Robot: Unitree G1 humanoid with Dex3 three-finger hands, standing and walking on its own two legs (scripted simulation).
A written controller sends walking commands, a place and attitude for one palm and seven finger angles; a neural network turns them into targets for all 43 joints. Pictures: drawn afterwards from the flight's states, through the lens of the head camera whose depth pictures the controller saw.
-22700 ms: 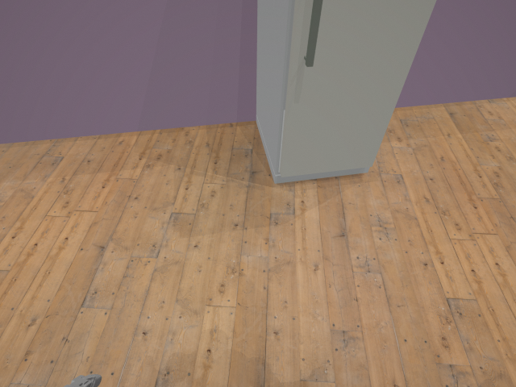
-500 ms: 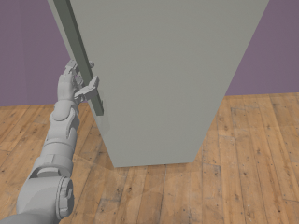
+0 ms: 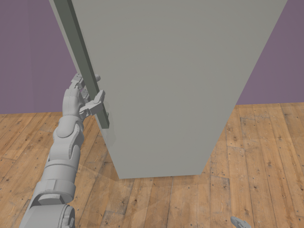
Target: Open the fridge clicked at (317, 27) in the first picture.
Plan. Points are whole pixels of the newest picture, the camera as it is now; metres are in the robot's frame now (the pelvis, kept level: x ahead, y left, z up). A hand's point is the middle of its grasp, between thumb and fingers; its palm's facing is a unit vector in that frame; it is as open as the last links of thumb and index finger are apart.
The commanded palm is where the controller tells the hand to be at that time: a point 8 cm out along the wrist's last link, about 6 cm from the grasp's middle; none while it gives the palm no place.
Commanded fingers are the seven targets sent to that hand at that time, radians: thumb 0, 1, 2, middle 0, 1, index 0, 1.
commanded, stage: pull the door a little, standing still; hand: left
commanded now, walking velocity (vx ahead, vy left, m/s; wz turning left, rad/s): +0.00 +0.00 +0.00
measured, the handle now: (89, 70) +0.47 +0.16 +0.18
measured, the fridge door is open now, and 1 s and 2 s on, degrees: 0 23 61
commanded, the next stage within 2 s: walk backward, drawing the door open in 0.16 s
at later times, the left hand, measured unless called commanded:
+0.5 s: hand (100, 135) +0.31 +0.12 +0.12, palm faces -0.01 -0.98 -0.22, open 6.8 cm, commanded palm +0.28 +0.17 +0.12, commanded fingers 0.00 0.90 0.90 -0.45 -1.40 -0.45 -1.40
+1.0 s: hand (119, 161) +0.24 +0.07 +0.12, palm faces +0.28 -0.94 -0.20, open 6.7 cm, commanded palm +0.20 +0.11 +0.12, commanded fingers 0.00 0.90 0.90 -0.45 -1.40 -0.45 -1.40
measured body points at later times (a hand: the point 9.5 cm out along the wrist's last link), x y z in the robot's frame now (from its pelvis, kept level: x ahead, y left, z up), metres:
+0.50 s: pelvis +0.06 +0.01 +0.03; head +0.08 -0.03 +0.47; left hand +0.30 +0.17 +0.14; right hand +0.25 -0.21 -0.07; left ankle -0.01 +0.14 -0.71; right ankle -0.01 -0.09 -0.70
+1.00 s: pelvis +0.01 -0.10 +0.01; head +0.03 -0.12 +0.46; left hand +0.22 +0.12 +0.13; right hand +0.21 -0.28 -0.09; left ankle +0.07 +0.09 -0.72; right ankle +0.10 -0.20 -0.71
